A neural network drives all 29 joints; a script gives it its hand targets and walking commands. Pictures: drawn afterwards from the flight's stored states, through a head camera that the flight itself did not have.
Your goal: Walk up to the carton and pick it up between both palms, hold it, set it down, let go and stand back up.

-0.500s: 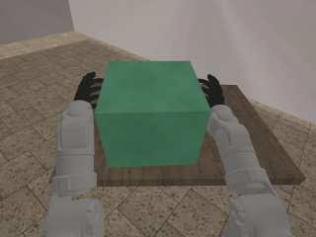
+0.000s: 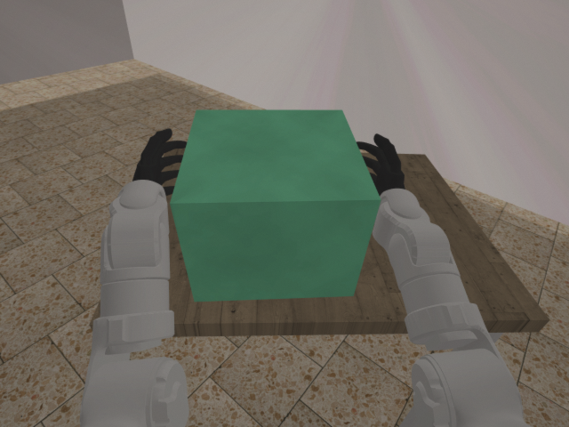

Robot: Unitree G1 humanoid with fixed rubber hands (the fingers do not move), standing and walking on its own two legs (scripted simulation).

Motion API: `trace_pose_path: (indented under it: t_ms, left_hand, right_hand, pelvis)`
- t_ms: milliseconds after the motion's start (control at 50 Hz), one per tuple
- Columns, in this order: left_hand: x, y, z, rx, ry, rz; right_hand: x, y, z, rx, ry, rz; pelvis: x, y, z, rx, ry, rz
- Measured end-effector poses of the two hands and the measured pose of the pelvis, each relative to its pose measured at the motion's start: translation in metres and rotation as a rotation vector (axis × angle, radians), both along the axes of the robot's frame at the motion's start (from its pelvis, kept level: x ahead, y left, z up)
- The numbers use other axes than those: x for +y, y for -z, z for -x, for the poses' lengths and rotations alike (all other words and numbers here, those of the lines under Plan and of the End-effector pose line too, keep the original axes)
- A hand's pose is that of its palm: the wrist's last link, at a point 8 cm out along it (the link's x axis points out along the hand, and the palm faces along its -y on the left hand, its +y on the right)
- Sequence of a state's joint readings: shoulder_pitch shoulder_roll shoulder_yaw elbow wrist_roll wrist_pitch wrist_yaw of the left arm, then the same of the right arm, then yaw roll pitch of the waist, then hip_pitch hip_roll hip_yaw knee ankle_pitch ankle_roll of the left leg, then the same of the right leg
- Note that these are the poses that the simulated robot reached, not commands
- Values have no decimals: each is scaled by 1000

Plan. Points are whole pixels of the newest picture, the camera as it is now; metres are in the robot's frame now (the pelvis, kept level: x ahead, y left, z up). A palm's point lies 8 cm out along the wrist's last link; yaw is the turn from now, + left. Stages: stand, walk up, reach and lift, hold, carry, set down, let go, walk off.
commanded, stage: hold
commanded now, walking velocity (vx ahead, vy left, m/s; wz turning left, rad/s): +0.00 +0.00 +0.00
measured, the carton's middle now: (272, 200) +0.39 -0.01 +0.18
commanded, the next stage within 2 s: none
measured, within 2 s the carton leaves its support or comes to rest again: neither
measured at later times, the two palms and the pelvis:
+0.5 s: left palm (151, 185) +0.37 +0.15 +0.22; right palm (387, 190) +0.36 -0.17 +0.21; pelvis +0.00 +0.00 +0.00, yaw +0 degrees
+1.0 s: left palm (148, 186) +0.36 +0.15 +0.22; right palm (386, 191) +0.36 -0.17 +0.21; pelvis +0.00 +0.00 +0.00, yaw +0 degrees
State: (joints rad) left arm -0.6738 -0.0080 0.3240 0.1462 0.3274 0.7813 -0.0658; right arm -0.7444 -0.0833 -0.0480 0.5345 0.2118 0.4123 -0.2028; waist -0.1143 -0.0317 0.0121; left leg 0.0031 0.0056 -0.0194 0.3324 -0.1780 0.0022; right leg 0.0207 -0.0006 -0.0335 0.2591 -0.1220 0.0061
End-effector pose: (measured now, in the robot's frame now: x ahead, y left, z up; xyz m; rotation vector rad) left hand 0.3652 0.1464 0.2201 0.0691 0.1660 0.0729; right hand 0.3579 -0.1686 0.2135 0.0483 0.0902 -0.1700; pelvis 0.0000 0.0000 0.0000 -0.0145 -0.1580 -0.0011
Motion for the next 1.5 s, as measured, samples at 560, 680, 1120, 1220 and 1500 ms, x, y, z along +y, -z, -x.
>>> trace_pose_path:
  t_ms: [560,680,1120,1220,1500]
  left_hand:
    - [-2,-1,-2,-3,0,-7]
    - [-4,2,-3,3,7,-6]
    - [2,-2,1,-7,-6,-1]
    - [0,0,0,0,-1,-10]
    - [-3,-2,-1,-7,1,-4]
  right_hand:
    - [-2,1,-2,-2,1,-6]
    - [-4,4,-1,3,8,-4]
    - [2,-1,-1,-7,-4,-2]
    - [0,2,-1,0,1,-4]
    - [-3,0,0,-8,4,0]
  pelvis:
    - [-2,0,0,7,-4,-1]
    - [-1,0,-1,5,-5,0]
    - [-1,0,1,6,-6,-1]
    - [-1,0,1,4,-6,0]
    - [-2,0,1,7,-4,-1]
